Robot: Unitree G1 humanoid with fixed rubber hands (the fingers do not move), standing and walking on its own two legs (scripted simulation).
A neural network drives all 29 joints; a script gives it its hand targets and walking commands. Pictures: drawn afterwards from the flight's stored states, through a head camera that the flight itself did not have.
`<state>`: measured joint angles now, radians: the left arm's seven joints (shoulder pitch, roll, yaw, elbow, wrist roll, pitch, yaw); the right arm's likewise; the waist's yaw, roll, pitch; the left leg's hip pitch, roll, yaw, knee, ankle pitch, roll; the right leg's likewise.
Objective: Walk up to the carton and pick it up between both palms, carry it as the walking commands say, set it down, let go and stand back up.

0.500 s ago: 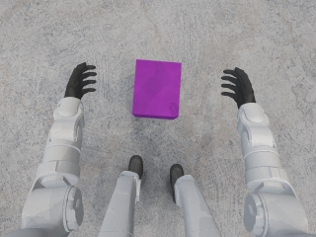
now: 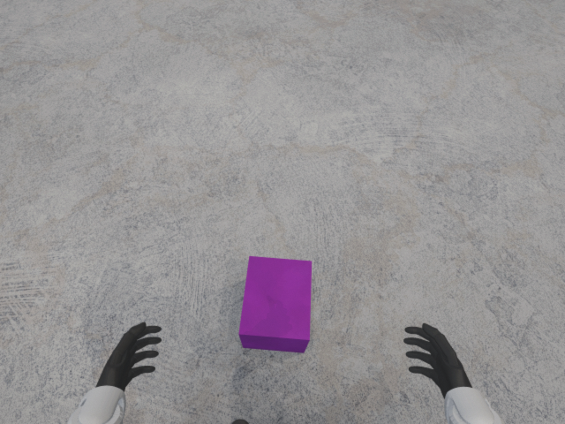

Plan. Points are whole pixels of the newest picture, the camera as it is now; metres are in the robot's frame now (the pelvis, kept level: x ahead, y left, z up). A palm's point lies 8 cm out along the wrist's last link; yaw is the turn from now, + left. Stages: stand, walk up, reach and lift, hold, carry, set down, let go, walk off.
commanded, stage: let go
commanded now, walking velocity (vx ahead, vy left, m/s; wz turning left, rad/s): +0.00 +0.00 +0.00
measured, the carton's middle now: (276, 305) +0.47 +0.00 -0.67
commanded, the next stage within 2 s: stand in 0.48 s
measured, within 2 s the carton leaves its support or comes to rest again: neither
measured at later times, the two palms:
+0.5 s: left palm (114, 397) +0.16 +0.23 -0.06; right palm (464, 399) +0.16 -0.24 -0.06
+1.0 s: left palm (115, 418) +0.14 +0.24 -0.11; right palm out of the picture +0.12 -0.28 -0.12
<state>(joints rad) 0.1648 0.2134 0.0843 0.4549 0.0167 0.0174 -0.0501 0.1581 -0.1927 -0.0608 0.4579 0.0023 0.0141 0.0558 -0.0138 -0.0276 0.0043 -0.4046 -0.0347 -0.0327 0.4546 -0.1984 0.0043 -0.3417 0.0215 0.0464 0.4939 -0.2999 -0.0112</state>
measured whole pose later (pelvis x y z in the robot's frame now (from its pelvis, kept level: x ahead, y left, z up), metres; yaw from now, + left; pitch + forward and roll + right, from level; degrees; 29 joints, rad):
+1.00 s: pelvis +0.06 -0.01 -0.01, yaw -2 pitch +4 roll +1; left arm 0.35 0.25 0.00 0.75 0.01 -0.03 0.03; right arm 0.33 -0.27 -0.01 0.79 -0.02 -0.04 -0.03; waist 0.00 0.00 -0.10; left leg -0.27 0.00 -0.01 0.58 -0.38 -0.01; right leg -0.18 0.06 0.07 0.55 -0.43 -0.04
